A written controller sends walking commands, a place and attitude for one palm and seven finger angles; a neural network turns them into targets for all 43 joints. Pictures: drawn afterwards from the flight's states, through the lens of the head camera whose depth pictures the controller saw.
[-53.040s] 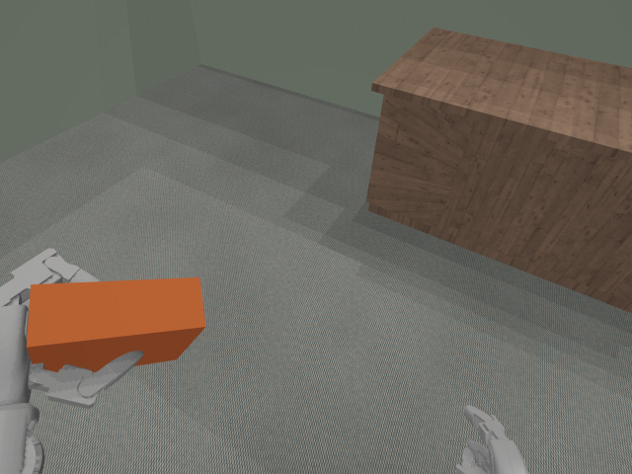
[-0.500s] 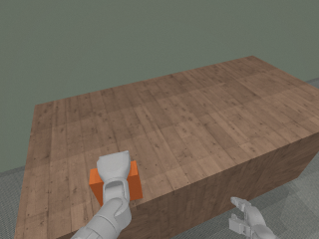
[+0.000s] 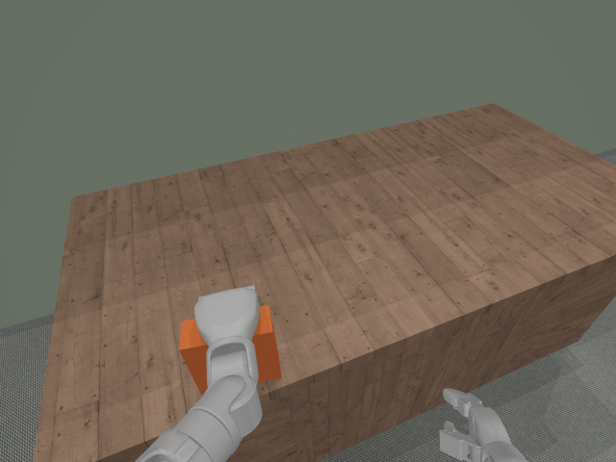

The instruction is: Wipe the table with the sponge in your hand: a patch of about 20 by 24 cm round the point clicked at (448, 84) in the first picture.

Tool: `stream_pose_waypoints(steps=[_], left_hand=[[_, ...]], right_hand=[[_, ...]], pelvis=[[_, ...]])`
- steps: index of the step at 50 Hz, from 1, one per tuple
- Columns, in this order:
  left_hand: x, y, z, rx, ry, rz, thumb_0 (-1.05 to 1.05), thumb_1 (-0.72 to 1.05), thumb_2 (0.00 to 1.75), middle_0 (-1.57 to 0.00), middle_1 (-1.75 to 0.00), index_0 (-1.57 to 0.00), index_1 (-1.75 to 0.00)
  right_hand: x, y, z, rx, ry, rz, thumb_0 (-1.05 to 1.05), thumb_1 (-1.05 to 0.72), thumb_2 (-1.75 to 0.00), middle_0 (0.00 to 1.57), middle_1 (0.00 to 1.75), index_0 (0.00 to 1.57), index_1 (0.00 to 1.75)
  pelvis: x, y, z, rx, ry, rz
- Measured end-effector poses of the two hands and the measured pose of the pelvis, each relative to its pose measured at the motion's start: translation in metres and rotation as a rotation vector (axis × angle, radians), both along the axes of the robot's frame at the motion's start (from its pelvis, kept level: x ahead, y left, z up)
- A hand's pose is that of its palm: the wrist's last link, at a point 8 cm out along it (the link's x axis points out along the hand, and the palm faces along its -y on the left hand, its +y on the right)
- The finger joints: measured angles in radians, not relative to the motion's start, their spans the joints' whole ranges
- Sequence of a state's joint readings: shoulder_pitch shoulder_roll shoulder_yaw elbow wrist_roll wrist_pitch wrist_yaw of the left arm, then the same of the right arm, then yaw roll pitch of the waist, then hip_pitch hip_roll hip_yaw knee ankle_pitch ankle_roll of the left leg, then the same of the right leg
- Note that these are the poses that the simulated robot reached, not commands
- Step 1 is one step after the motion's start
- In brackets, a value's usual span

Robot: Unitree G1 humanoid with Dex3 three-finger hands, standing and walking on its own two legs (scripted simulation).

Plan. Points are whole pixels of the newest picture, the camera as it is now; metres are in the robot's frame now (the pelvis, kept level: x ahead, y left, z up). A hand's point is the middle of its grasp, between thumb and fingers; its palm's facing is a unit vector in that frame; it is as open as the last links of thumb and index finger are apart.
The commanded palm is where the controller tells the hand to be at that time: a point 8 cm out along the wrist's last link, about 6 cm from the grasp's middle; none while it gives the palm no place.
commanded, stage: wipe back along the third lane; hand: left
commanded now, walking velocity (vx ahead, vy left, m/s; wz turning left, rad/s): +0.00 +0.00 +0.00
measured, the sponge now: (237, 359) +0.29 +0.16 -0.06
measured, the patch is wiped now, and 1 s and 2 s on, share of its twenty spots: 1.00 1.00 1.00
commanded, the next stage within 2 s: slide back across to the middle lane in 0.16 s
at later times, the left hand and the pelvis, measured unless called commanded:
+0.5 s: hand (227, 336) +0.30 +0.16 +0.00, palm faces -0.02 -0.09 -1.00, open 9.2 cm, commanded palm +0.24 +0.17 +0.04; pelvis +0.00 +0.00 +0.00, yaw -1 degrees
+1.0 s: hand (193, 355) +0.26 +0.20 +0.00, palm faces -0.02 -0.13 -0.99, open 9.2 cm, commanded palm +0.21 +0.21 +0.05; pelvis +0.01 +0.00 +0.01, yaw -1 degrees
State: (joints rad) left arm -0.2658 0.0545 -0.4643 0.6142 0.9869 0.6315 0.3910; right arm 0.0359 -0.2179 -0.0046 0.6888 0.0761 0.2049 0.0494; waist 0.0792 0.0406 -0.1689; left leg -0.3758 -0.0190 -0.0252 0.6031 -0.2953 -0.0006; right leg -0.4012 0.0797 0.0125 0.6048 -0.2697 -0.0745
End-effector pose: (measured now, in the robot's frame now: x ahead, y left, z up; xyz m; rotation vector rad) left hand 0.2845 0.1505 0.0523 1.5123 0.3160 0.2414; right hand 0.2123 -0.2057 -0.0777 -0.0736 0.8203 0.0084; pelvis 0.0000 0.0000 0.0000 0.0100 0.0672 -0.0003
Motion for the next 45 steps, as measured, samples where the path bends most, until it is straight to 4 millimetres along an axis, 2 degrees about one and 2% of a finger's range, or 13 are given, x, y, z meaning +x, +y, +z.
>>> stream_pose_waypoints(steps=[16, 25, 35, 45], left_hand=[[0.001, 0.0, 0.0, 0.004, -0.001, 0.002, 0.0, -0.46, 1.12, -0.79, -1.46, -0.81, -1.48], [-0.007, 0.011, 0.005, -0.044, -0.016, 0.027, 0.0, -0.46, 1.12, -0.78, -1.47, -0.81, -1.49], [-0.023, 0.03, 0.008, -0.065, 0.0, 0.045, 0.0, -0.46, 1.12, -0.78, -1.47, -0.81, -1.48], [-0.038, 0.044, 0.007, -0.078, -0.007, 0.045, -0.01, -0.46, 1.12, -0.78, -1.47, -0.81, -1.48]], right_hand=[[-0.007, -0.003, -0.002, -0.006, 0.002, -0.008, 0.01, -0.91, -0.9, 0.2, 0.3, 0.19, 0.3], [-0.008, -0.012, 0.006, -0.017, -0.015, -0.044, 0.01, -0.91, -0.9, 0.2, 0.3, 0.19, 0.3], [0.008, -0.017, 0.018, -0.03, -0.07, -0.043, 0.01, -0.91, -0.9, 0.2, 0.3, 0.19, 0.3], [0.028, -0.004, 0.028, -0.018, -0.127, -0.006, 0.01, -0.91, -0.9, 0.2, 0.3, 0.19, 0.3]], pelvis=[[-0.005, -0.001, -0.001, 0.001, 0.001, 0.002], [-0.001, -0.003, 0.003, 0.001, -0.024, -0.018], [0.007, -0.002, 0.007, -0.002, -0.05, -0.023], [0.01, 0.001, 0.008, -0.004, -0.059, -0.023]])
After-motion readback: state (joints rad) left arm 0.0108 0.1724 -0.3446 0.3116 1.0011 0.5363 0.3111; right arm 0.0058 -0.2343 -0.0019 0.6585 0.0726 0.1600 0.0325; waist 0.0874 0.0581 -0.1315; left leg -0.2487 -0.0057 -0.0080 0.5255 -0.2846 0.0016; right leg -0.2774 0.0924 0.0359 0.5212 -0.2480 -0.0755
